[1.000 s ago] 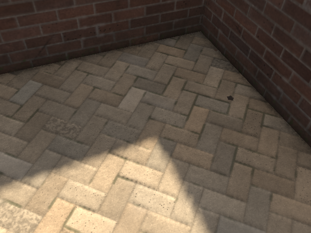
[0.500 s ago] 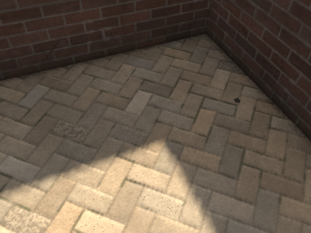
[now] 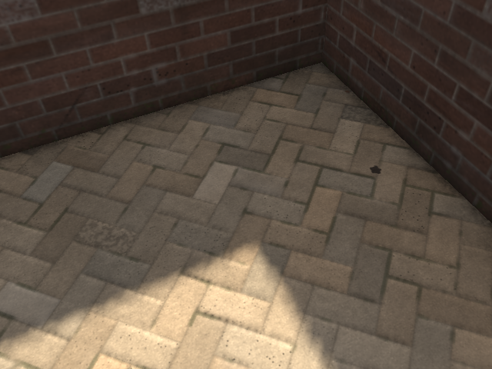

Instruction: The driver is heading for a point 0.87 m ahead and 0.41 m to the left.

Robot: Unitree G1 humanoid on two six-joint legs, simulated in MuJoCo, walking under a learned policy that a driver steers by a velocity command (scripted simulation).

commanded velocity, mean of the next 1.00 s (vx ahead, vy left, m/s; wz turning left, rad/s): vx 0.93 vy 0.00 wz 0.80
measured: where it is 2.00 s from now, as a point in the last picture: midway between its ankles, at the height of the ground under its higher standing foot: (110, 247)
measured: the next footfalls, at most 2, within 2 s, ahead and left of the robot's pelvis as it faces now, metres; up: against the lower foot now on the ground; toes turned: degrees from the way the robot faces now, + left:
right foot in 0.02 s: +0.07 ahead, -0.12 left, +0.00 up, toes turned -4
left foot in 0.50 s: +0.45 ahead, +0.09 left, +0.00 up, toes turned +27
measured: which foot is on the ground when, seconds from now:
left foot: down 0.00-0.02, up 0.04-0.48, down 0.50-0.92, up 0.94-1.00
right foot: up 0.00-0.00, down 0.02-0.50, up 0.52-0.90, down 0.92-1.00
